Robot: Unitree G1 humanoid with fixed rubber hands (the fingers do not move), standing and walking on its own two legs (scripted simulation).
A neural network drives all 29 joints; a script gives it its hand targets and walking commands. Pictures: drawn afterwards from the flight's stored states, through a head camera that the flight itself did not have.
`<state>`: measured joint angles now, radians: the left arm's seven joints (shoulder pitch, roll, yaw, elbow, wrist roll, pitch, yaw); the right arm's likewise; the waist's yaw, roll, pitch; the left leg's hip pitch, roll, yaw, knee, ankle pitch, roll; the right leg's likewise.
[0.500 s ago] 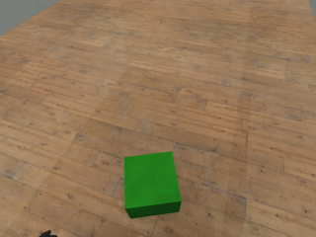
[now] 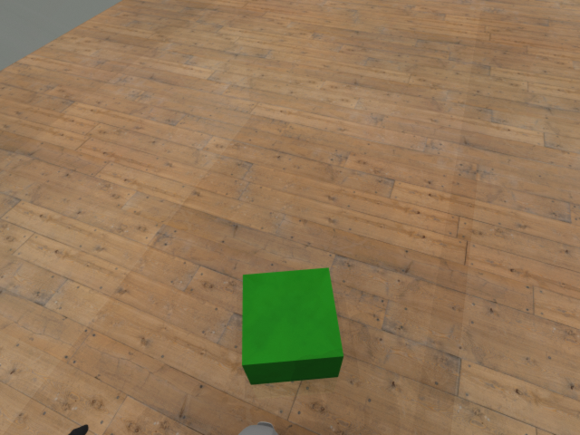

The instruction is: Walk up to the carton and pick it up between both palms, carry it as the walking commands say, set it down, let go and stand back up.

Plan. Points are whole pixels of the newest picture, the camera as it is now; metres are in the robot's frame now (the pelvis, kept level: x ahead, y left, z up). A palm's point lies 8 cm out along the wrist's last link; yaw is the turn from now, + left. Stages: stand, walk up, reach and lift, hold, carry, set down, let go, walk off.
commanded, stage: walk up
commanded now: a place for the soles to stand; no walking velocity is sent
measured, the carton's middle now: (290, 325) +0.53 +0.05 -0.64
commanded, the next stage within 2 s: none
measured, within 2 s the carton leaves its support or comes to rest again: neither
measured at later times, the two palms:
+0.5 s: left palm out of the picture +0.09 +0.34 -0.08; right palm out of the picture +0.08 -0.34 -0.07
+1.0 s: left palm out of the picture +0.08 +0.34 -0.08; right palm out of the picture +0.11 -0.34 -0.08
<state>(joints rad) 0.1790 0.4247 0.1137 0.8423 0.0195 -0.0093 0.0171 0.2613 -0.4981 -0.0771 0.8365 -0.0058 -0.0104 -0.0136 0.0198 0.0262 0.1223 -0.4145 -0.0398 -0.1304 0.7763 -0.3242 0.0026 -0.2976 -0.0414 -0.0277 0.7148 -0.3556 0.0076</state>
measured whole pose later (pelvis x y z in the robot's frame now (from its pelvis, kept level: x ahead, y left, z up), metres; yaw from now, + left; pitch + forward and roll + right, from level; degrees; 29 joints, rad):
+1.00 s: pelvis -0.01 +0.00 +0.00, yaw +3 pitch -2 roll -1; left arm 0.11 0.43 0.11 0.90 0.02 -0.01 -0.01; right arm 0.22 -0.49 -0.08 0.84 -0.01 -0.03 0.00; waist 0.02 0.04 0.10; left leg -0.38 -0.04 -0.18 0.73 -0.32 -0.01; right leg -0.32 -0.04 -0.04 0.71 -0.36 0.01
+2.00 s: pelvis +0.07 +0.00 +0.01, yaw +7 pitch -1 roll +0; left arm 0.20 0.45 0.11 0.87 0.02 -0.05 0.00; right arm 0.25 -0.49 -0.08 0.84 -0.01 -0.03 0.01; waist 0.03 0.01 0.10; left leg -0.32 -0.05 -0.15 0.69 -0.27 0.01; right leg -0.27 -0.07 -0.04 0.67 -0.37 0.03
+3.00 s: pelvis +0.06 +0.01 +0.01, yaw +7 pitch -2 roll -1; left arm 0.13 0.44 0.09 0.88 0.02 -0.01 0.00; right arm 0.19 -0.48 -0.08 0.81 -0.01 0.00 0.02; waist 0.03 0.02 0.08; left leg -0.32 -0.05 -0.15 0.68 -0.33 -0.01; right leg -0.26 -0.06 -0.04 0.64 -0.35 0.03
